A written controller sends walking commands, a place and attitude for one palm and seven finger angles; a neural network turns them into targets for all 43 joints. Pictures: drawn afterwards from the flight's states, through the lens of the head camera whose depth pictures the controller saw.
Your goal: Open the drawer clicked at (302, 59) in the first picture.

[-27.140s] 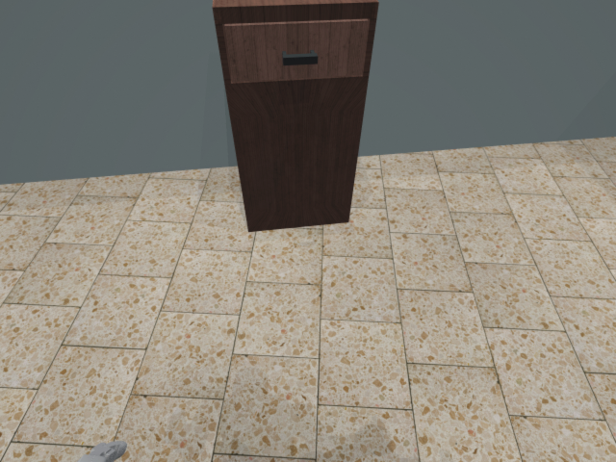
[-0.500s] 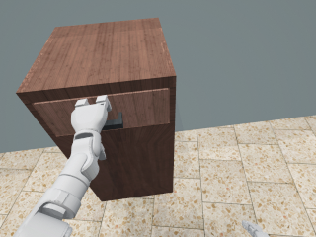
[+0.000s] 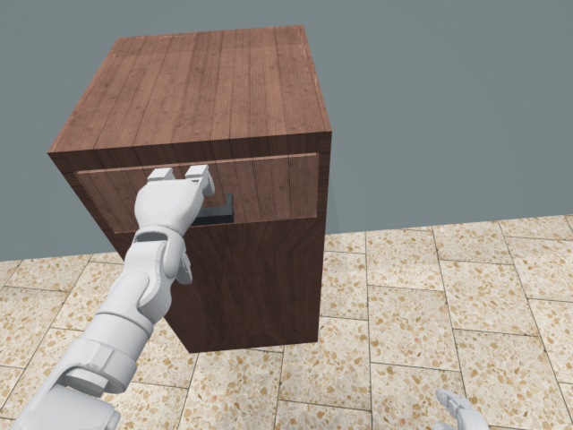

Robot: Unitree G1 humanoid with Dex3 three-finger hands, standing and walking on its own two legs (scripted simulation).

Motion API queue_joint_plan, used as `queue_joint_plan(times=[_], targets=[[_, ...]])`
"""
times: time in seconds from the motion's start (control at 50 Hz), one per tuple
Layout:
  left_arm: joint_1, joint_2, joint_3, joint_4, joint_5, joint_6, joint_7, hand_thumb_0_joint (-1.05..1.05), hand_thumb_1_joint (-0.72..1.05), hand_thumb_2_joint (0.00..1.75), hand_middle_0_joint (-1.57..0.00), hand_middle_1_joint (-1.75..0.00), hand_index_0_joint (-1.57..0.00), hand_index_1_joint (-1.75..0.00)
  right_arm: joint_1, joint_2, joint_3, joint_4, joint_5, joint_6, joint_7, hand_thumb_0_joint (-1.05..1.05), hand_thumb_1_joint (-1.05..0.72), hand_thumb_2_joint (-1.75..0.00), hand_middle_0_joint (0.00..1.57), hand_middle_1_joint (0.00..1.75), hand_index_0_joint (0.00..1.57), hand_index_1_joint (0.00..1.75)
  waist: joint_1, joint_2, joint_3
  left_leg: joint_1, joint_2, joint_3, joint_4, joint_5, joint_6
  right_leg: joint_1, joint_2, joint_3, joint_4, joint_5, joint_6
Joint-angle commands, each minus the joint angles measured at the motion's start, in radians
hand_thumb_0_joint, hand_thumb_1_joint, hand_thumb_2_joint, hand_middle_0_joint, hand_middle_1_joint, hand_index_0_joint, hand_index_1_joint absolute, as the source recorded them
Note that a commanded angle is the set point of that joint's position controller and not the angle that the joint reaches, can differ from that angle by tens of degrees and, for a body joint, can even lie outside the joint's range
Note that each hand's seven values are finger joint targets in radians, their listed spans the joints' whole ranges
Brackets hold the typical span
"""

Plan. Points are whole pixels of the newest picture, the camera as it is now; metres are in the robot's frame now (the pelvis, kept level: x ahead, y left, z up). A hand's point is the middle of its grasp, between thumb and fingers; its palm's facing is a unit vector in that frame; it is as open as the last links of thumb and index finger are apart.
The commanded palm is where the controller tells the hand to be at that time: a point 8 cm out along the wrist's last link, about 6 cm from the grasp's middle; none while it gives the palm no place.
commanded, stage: re-aim the fingers above the handle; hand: left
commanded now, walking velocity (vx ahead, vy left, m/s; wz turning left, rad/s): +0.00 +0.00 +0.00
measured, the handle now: (206, 208) +0.48 +0.19 +0.01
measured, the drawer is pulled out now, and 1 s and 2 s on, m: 0.00 0.00 0.00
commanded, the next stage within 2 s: lower the fingers behind the handle in 1.92 s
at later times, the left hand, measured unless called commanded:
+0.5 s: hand (186, 217) +0.40 +0.19 +0.08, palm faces +0.09 -0.07 -0.99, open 13.8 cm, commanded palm +0.37 +0.20 +0.13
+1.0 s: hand (183, 206) +0.42 +0.20 +0.08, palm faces +0.09 -0.03 -1.00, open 13.8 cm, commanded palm +0.37 +0.20 +0.13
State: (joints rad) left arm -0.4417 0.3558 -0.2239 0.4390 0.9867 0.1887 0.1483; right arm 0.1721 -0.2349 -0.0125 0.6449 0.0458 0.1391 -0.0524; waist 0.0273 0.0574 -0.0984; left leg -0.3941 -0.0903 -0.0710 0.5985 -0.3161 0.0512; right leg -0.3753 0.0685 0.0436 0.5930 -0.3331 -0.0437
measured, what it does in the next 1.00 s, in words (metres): stands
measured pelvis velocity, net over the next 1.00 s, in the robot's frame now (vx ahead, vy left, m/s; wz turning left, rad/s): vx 0.01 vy -0.01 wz -0.03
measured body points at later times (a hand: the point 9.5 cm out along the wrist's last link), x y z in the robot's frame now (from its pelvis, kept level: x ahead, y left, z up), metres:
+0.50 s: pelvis +0.00 +0.00 +0.00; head +0.02 -0.03 +0.45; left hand +0.39 +0.19 +0.13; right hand +0.15 -0.26 -0.12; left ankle -0.02 +0.09 -0.73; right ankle -0.03 -0.10 -0.73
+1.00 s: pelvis +0.01 -0.01 +0.00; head +0.03 -0.03 +0.45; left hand +0.41 +0.20 +0.14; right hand +0.16 -0.24 -0.13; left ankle -0.02 +0.09 -0.73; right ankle -0.03 -0.10 -0.73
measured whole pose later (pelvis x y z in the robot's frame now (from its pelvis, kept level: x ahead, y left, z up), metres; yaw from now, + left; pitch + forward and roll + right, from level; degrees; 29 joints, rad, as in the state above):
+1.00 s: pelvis +0.01 -0.01 +0.00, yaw -2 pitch +8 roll +0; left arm -0.51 0.35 -0.16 0.56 1.01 0.25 0.22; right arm 0.16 -0.22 0.01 0.65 0.04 0.15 -0.05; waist 0.01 0.06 -0.11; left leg -0.40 -0.08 -0.04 0.58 -0.32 0.04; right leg -0.40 0.08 0.07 0.60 -0.34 -0.05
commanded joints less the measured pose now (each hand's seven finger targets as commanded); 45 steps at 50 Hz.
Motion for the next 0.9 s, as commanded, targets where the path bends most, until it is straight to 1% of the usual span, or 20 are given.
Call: queue_joint_plan(times=[0.0, 0.04, 0.16, 0.18, 0.2, 0.26, 0.3, 0.36, 0.4, 0.44, 0.48, 0.52, 0.58, 0.64, 0.66, 0.7, 0.76, 0.82, 0.84, 0.88], targets=[[-0.431, 0.196, 0.137, -0.134, 0.017, 0.012, 0.080, 0.00, -0.50, 0.30, -0.30, -1.20, -0.30, -1.20, -0.065, -0.119, -0.034, -0.112, 0.002, -0.049, -0.011, 0.00, -0.90, -0.90, 0.20, 0.30, 0.20, 0.30, -0.006, -0.055, -0.280, 0.116, 0.035, 0.028, -0.049, 0.335, -0.016, 0.110, -0.022, -0.026, -0.056, 0.299, -0.013], [-0.443, 0.204, 0.138, -0.078, 0.014, 0.039, 0.073, 0.00, -0.50, 0.30, -0.30, -1.20, -0.30, -1.20, -0.062, -0.132, -0.032, -0.109, 0.005, -0.042, -0.015, 0.00, -0.90, -0.90, 0.20, 0.30, 0.20, 0.30, -0.011, -0.093, -0.263, 0.087, 0.035, 0.032, -0.064, 0.304, -0.016, 0.120, -0.025, -0.025, -0.067, 0.280, -0.010], [-0.424, 0.137, 0.069, -0.138, -0.006, 0.051, 0.031, 0.00, -0.50, 0.30, -0.30, -1.20, -0.30, -1.20, -0.053, -0.131, -0.040, -0.129, 0.003, -0.039, -0.008, 0.00, -0.90, -0.90, 0.20, 0.30, 0.20, 0.30, -0.017, -0.076, -0.351, 0.143, 0.035, 0.031, -0.044, 0.392, -0.006, 0.158, -0.030, -0.022, -0.050, 0.378, -0.006], [-0.409, 0.152, 0.084, -0.137, -0.005, 0.046, 0.025, 0.00, -0.50, 0.30, -0.30, -1.20, -0.30, -1.20, -0.054, -0.131, -0.042, -0.128, 0.004, -0.038, -0.009, 0.00, -0.90, -0.90, 0.20, 0.30, 0.20, 0.30, -0.018, -0.088, -0.330, 0.139, 0.038, 0.030, -0.042, 0.392, -0.007, 0.148, -0.029, -0.022, -0.051, 0.381, -0.006], [-0.410, 0.111, 0.048, -0.139, -0.008, 0.041, 0.018, 0.00, -0.50, 0.30, -0.30, -1.20, -0.30, -1.20, -0.055, -0.129, -0.040, -0.129, 0.004, -0.039, -0.008, 0.00, -0.90, -0.90, 0.20, 0.30, 0.20, 0.30, -0.025, -0.087, -0.311, 0.139, 0.037, 0.032, -0.042, 0.388, -0.006, 0.132, -0.029, -0.023, -0.054, 0.379, -0.004], [-0.399, 0.190, 0.117, -0.117, 0.003, 0.024, 0.022, 0.00, -0.50, 0.30, -0.30, -1.20, -0.30, -1.20, -0.051, -0.135, -0.036, -0.124, 0.003, -0.037, -0.011, 0.00, -0.90, -0.90, 0.20, 0.30, 0.20, 0.30, -0.013, -0.109, -0.274, 0.096, 0.036, 0.035, -0.053, 0.336, -0.003, 0.139, -0.031, -0.017, -0.061, 0.346, -0.003], [-0.438, 0.195, 0.123, -0.137, 0.017, 0.009, 0.041, 0.00, -0.50, 0.30, -0.30, -1.20, -0.30, -1.20, -0.057, -0.128, -0.035, -0.123, 0.004, -0.041, -0.013, 0.00, -0.90, -0.90, 0.20, 0.30, 0.20, 0.30, -0.009, -0.084, -0.272, 0.094, 0.034, 0.036, -0.051, 0.338, -0.005, 0.129, -0.030, -0.014, -0.056, 0.344, -0.007], [-0.435, 0.268, 0.197, -0.191, 0.029, -0.005, 0.082, 0.00, -0.50, 0.30, -0.30, -1.20, -0.30, -1.20, -0.054, -0.124, -0.039, -0.124, -0.002, -0.047, -0.010, 0.00, -0.90, -0.90, 0.20, 0.30, 0.20, 0.30, 0.018, -0.018, -0.351, 0.114, 0.033, 0.036, -0.049, 0.387, -0.011, 0.179, -0.030, -0.008, -0.037, 0.373, -0.014], [-0.410, 0.224, 0.174, -0.222, 0.027, -0.002, 0.104, 0.00, -0.50, 0.30, -0.30, -1.20, -0.30, -1.20, -0.057, -0.115, -0.044, -0.124, -0.002, -0.057, -0.004, 0.00, -0.90, -0.90, 0.20, 0.30, 0.20, 0.30, 0.016, -0.005, -0.368, 0.141, 0.035, 0.039, -0.036, 0.447, -0.013, 0.176, -0.026, -0.012, -0.031, 0.422, -0.015], [-0.361, 0.249, 0.200, -0.177, 0.028, 0.028, 0.110, 0.00, -0.50, 0.30, -0.30, -1.20, -0.30, -1.20, -0.066, -0.125, -0.042, -0.119, 0.001, -0.051, -0.001, 0.00, -0.90, -0.90, 0.20, 0.30, 0.20, 0.30, 0.018, -0.018, -0.343, 0.119, 0.034, 0.041, -0.045, 0.432, -0.019, 0.184, -0.024, -0.012, -0.039, 0.413, -0.014], [-0.365, 0.198, 0.148, -0.155, 0.020, 0.060, 0.102, 0.00, -0.50, 0.30, -0.30, -1.20, -0.30, -1.20, -0.070, -0.127, -0.041, -0.117, 0.007, -0.052, 0.000, 0.00, -0.90, -0.90, 0.20, 0.30, 0.20, 0.30, -0.003, -0.072, -0.293, 0.113, 0.038, 0.044, -0.054, 0.394, -0.014, 0.154, -0.023, -0.019, -0.053, 0.387, -0.007], [-0.333, 0.192, 0.136, -0.141, 0.011, 0.094, 0.081, 0.00, -0.50, 0.30, -0.30, -1.20, -0.30, -1.20, -0.080, -0.134, -0.040, -0.124, 0.009, -0.046, -0.002, 0.00, -0.90, -0.90, 0.20, 0.30, 0.20, 0.30, -0.004, -0.095, -0.287, 0.111, 0.036, 0.050, -0.059, 0.379, -0.010, 0.165, -0.027, -0.017, -0.063, 0.391, -0.001], [-0.392, 0.121, 0.044, -0.164, -0.003, 0.113, 0.028, 0.00, -0.50, 0.30, -0.30, -1.20, -0.30, -1.20, -0.084, -0.137, -0.038, -0.130, 0.013, -0.035, -0.005, 0.00, -0.90, -0.90, 0.20, 0.30, 0.20, 0.30, -0.038, -0.094, -0.280, 0.147, 0.037, 0.041, -0.055, 0.384, -0.006, 0.133, -0.027, -0.022, -0.069, 0.386, 0.000], [-0.479, 0.063, -0.029, -0.197, -0.007, 0.087, -0.015, 0.00, -0.50, 0.30, -0.30, -1.20, -0.30, -1.20, -0.080, -0.134, -0.039, -0.133, 0.010, -0.035, -0.013, 0.00, -0.90, -0.90, 0.20, 0.30, 0.20, 0.30, -0.065, -0.065, -0.274, 0.188, 0.036, 0.027, -0.047, 0.373, -0.004, 0.083, -0.027, -0.029, -0.074, 0.344, -0.003], [-0.504, 0.117, 0.012, -0.212, -0.001, 0.065, -0.015, 0.00, -0.50, 0.30, -0.30, -1.20, -0.30, -1.20, -0.074, -0.135, -0.039, -0.127, 0.007, -0.037, -0.016, 0.00, -0.90, -0.90, 0.20, 0.30, 0.20, 0.30, -0.057, -0.056, -0.302, 0.197, 0.038, 0.023, -0.040, 0.379, -0.003, 0.088, -0.028, -0.024, -0.065, 0.347, -0.005], [-0.511, 0.111, 0.013, -0.220, 0.009, 0.024, -0.009, 0.00, -0.50, 0.30, -0.30, -1.20, -0.30, -1.20, -0.074, -0.123, -0.035, -0.127, 0.001, -0.040, -0.019, 0.00, -0.90, -0.90, 0.20, 0.30, 0.20, 0.30, -0.046, -0.037, -0.315, 0.199, 0.033, 0.019, -0.028, 0.397, -0.004, 0.088, -0.029, -0.023, -0.053, 0.361, -0.009], [-0.524, 0.155, 0.072, -0.203, 0.024, -0.019, 0.034, 0.00, -0.50, 0.30, -0.30, -1.20, -0.30, -1.20, -0.062, -0.113, -0.034, -0.116, -0.004, -0.045, -0.018, 0.00, -0.90, -0.90, 0.20, 0.30, 0.20, 0.30, -0.022, -0.014, -0.332, 0.185, 0.034, 0.011, -0.024, 0.410, -0.016, 0.088, -0.025, -0.028, -0.034, 0.347, -0.017], [-0.488, 0.197, 0.149, -0.097, 0.037, -0.005, 0.089, 0.00, -0.50, 0.30, -0.30, -1.20, -0.30, -1.20, -0.063, -0.109, -0.028, -0.103, -0.002, -0.046, -0.015, 0.00, -0.90, -0.90, 0.20, 0.30, 0.20, 0.30, 0.005, -0.074, -0.290, 0.108, 0.033, 0.026, -0.037, 0.379, -0.022, 0.105, -0.023, -0.030, -0.030, 0.343, -0.017], [-0.446, 0.275, 0.226, -0.055, 0.039, 0.013, 0.107, 0.00, -0.50, 0.30, -0.30, -1.20, -0.30, -1.20, -0.067, -0.118, -0.027, -0.104, -0.006, -0.039, -0.016, 0.00, -0.90, -0.90, 0.20, 0.30, 0.20, 0.30, 0.033, -0.068, -0.299, 0.074, 0.031, 0.034, -0.046, 0.360, -0.024, 0.147, -0.025, -0.022, -0.032, 0.336, -0.017], [-0.450, 0.279, 0.220, -0.029, 0.042, 0.047, 0.127, 0.00, -0.50, 0.30, -0.30, -1.20, -0.30, -1.20, -0.084, -0.108, -0.016, -0.113, -0.005, -0.032, -0.017, 0.00, -0.90, -0.90, 0.20, 0.30, 0.20, 0.30, 0.041, -0.086, -0.297, 0.042, 0.028, 0.048, -0.054, 0.347, -0.024, 0.185, -0.031, -0.010, -0.036, 0.364, -0.009]])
